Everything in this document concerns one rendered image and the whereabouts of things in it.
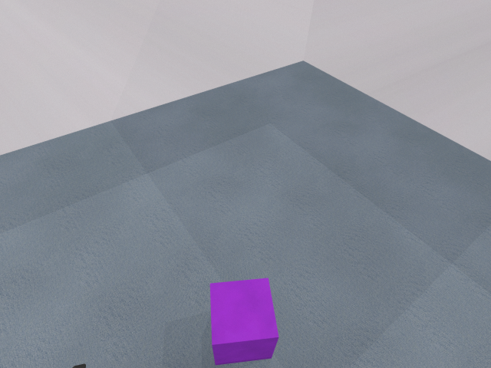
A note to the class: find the carton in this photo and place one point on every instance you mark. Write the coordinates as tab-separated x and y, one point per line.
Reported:
243	321

